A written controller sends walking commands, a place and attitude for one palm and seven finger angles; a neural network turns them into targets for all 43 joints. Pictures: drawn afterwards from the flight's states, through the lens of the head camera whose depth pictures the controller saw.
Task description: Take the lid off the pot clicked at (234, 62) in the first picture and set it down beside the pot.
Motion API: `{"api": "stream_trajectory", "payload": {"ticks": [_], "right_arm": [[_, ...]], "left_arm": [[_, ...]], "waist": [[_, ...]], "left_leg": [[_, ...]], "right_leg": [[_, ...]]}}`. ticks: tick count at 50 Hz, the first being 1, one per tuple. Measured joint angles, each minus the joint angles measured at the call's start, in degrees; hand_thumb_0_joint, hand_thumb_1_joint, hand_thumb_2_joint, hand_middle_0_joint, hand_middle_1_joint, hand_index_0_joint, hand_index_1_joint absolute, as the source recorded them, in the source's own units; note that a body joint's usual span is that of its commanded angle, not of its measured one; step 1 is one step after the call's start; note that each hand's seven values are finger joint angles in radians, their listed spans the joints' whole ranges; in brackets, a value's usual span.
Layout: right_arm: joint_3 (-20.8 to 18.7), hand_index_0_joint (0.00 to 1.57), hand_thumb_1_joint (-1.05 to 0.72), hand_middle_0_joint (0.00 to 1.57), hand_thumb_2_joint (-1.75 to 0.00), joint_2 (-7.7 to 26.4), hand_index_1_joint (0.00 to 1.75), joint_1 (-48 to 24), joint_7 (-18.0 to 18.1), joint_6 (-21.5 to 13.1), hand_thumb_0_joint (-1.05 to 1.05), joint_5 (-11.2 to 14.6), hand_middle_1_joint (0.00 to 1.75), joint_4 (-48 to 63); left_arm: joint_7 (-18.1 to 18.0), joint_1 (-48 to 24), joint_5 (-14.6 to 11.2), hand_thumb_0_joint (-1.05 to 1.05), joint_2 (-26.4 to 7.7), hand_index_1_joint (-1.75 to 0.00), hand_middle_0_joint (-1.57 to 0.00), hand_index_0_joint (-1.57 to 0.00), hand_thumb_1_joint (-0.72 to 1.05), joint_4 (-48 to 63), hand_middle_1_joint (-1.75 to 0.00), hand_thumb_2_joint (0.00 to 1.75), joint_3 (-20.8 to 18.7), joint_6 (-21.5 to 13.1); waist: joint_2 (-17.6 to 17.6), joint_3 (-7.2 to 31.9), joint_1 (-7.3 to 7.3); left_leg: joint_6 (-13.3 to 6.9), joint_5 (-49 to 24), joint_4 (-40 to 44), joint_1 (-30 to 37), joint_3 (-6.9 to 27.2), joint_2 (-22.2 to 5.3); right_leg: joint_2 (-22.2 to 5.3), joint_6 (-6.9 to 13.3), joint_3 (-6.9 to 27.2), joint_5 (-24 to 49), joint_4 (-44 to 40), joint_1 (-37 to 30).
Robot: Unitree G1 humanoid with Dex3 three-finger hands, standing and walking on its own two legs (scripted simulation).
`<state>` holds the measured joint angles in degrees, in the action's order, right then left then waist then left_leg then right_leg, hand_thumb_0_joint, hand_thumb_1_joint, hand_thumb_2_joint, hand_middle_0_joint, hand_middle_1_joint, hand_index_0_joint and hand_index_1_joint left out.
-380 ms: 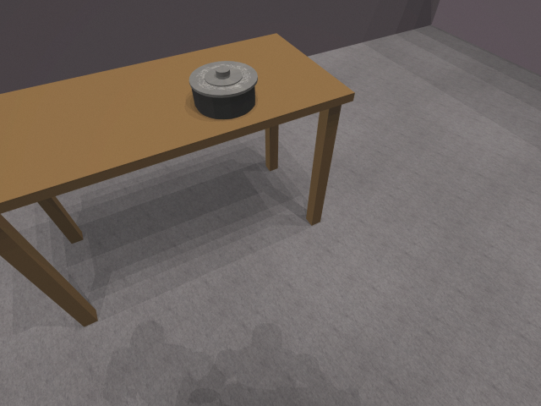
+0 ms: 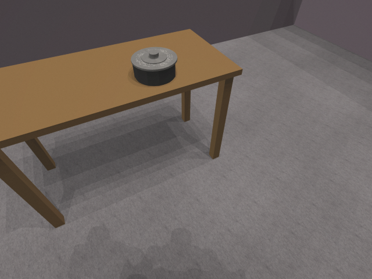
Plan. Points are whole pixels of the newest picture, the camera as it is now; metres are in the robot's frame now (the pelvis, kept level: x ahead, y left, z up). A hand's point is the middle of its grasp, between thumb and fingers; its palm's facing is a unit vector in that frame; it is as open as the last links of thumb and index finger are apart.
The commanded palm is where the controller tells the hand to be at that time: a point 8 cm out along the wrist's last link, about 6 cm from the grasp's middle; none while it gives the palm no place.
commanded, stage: look at it before walking up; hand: left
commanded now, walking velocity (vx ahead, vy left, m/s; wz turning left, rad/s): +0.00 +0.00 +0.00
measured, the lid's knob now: (153, 53) +0.95 +0.19 +0.02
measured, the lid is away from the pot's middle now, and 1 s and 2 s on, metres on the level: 0.00 0.00 0.00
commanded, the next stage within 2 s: walk to a spot facing it in 0.26 s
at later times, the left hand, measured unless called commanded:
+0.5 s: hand out of the picture +0.04 +0.23 -0.16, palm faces -0.03 -0.95 -0.30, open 7.4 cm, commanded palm none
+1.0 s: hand out of the picture +0.02 +0.16 -0.16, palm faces -0.18 -0.95 -0.25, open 7.4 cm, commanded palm none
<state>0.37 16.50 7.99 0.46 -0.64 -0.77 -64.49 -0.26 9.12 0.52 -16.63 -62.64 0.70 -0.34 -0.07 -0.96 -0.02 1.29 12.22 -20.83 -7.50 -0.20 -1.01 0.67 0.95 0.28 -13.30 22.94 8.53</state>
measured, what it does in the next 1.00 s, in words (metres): lifts its left foot, turning right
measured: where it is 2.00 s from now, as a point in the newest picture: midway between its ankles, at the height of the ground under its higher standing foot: (205, 273)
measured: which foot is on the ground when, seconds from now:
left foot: down 0.00-0.76, up 0.78-1.00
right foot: down 0.00-1.00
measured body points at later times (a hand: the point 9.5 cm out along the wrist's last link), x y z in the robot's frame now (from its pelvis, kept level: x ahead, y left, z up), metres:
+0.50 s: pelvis -0.01 +0.01 +0.00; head +0.00 +0.00 +0.45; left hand +0.04 +0.28 -0.14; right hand +0.05 -0.26 -0.15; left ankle -0.01 +0.13 -0.75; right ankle -0.01 -0.11 -0.75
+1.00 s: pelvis -0.02 -0.03 +0.00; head +0.01 -0.06 +0.45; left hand +0.03 +0.21 -0.14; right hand +0.00 -0.30 -0.16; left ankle -0.01 +0.14 -0.66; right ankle -0.02 -0.10 -0.75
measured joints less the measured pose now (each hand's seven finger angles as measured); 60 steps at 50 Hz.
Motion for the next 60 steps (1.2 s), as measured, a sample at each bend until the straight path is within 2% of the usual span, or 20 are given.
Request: {"api": "stream_trajectory", "payload": {"ticks": [22, 33, 37, 38, 39, 40, 42, 44, 46, 53, 60], "right_arm": [[0.0, 0.2, -0.9, 0.21, -0.9, -0.5, 0.3, 0.8, 0.1, -0.1, 0.01, 0.0, 0.3, -0.4], [-1.8, 0.2, -0.9, 0.21, -0.9, -3.8, 0.3, 2.4, 0.7, 1.5, 0.01, -0.2, 0.3, 5.1], [-2.7, 0.2, -0.9, 0.21, -0.9, -4.1, 0.3, 3.0, 0.4, 2.1, 0.01, -0.3, 0.3, 6.6], [-3.0, 0.2, -0.9, 0.21, -0.9, -3.9, 0.3, 3.0, 0.4, 2.3, 0.01, -0.3, 0.3, 6.9], [-3.3, 0.2, -0.9, 0.21, -0.9, -3.5, 0.3, 3.0, 0.4, 2.6, 0.01, -0.3, 0.3, 7.2], [-3.6, 0.2, -0.9, 0.21, -0.9, -3.3, 0.3, 3.0, 0.5, 3.1, 0.01, -0.2, 0.3, 7.4], [-3.8, 0.2, -0.9, 0.21, -0.9, -3.0, 0.3, 2.6, 0.5, 4.0, 0.01, -0.2, 0.3, 7.7], [-3.9, 0.2, -0.9, 0.2, -0.9, -2.8, 0.3, 2.2, 0.2, 4.1, 0.01, -0.4, 0.3, 8.0], [-4.0, 0.2, -0.9, 0.2, -0.9, -2.7, 0.3, 1.7, -0.2, 3.6, 0.01, -0.7, 0.3, 8.7], [-4.7, 0.2, -0.9, 0.2, -0.9, -1.9, 0.3, 0.6, -0.8, 2.2, 0.01, -1.1, 0.3, 10.8], [-4.5, 0.2, -0.9, 0.2, -0.9, -2.6, 0.3, -0.5, -1.0, 1.3, 0.01, -0.7, 0.3, 12.6]], "left_arm": [[0.0, 1.2, 0.0, 0.0, 0.1, -0.3, -0.2, -0.2, 0.9, -0.5, -0.29, 0.9, -0.3, 0.2], [0.6, 4.2, 0.3, 0.0, 2.3, -0.3, -0.2, -0.2, 0.9, 3.6, -0.29, 0.9, -1.9, 3.5], [1.2, 5.5, 0.5, 0.0, 3.1, -0.3, -0.2, -0.2, 0.9, 5.7, -0.29, 0.9, -2.9, 3.8], [1.2, 5.9, 0.6, 0.0, 3.5, -0.3, -0.2, -0.2, 0.9, 6.1, -0.29, 0.9, -3.0, 3.7], [1.2, 6.2, 0.8, 0.0, 4.0, -0.3, -0.2, -0.2, 0.9, 6.4, -0.29, 0.9, -3.1, 3.4], [1.1, 6.4, 0.9, 0.0, 4.4, -0.3, -0.2, -0.2, 0.9, 6.8, -0.29, 0.9, -3.0, 3.0], [0.5, 6.9, 0.6, 0.0, 5.1, -0.3, -0.2, -0.2, 0.9, 7.5, -0.29, 0.9, -3.0, 2.5], [0.3, 7.7, 0.3, 0.0, 5.7, -0.3, -0.2, -0.2, 0.9, 7.9, -0.29, 0.9, -3.1, 2.2], [0.4, 8.8, 0.1, 0.0, 6.2, -0.3, -0.2, -0.2, 0.9, 8.0, -0.29, 0.9, -3.2, 1.8], [1.0, 12.8, 0.2, 0.0, 7.0, -0.3, -0.2, -0.21, 0.9, 7.8, -0.3, 0.9, -3.1, -0.1], [1.1, 14.7, 0.7, 0.0, 6.4, -0.3, -0.2, -0.21, 0.9, 7.9, -0.3, 0.9, -3.5, -0.6]], "waist": [[-0.1, -0.3, -0.43], [1.1, -2.0, -0.96], [1.0, -3.2, -1.88], [0.2, -3.4, -1.98], [-1.0, -3.6, -1.76], [-1.6, -3.6, -1.5], [-2.1, -3.7, -1.58], [-1.9, -3.7, -1.99], [-1.5, -3.3, -2.28], [-0.9, -0.4, -2.93], [-0.4, 1.1, -4.27]], "left_leg": [[-0.3, -0.8, 0.6, 0.0, -0.5, 0.2], [-0.1, 3.5, -7.5, -3.9, -6.2, -1.2], [0.6, 5.9, -11.7, -4.8, -9.1, -2.4], [1.1, 6.9, -13.6, -5.4, -9.4, -3.3], [0.8, 8.2, -16.5, -6.8, -8.9, -4.4], [0.7, 11.6, -21.3, -9.1, -7.2, -4.3], [0.5, 14.8, -31.7, -13.6, -3.2, -2.6], [0.5, 12.5, -38.7, -16.9, -1.4, -1.8], [0.8, 9.3, -41.4, -18.7, -0.7, -1.6], [1.8, 4.6, -39.5, -20.8, 1.2, -2.0], [1.8, 5.6, -29.3, -19.5, 1.8, -1.2]], "right_leg": [[-0.2, -0.4, 0.5, 1.0, -0.8, 0.1], [1.4, -0.2, 5.6, -2.6, 10.9, 8.0], [0.0, -1.0, 2.2, -7.8, 18.3, 10.7], [0.4, 0.0, 1.7, -7.0, 18.0, 10.5], [1.4, 1.3, 1.2, -6.9, 18.3, 10.7], [1.9, 2.4, 0.8, -7.0, 18.5, 11.1], [2.4, 3.4, 0.8, -6.0, 16.4, 10.6], [3.1, 3.6, 1.6, -3.7, 12.5, 9.4], [3.7, 3.8, 3.0, -1.3, 8.4, 8.1], [5.1, 3.9, 8.1, 3.0, -0.1, 5.2], [5.8, 2.8, 12.5, 2.1, -1.9, 3.0]]}}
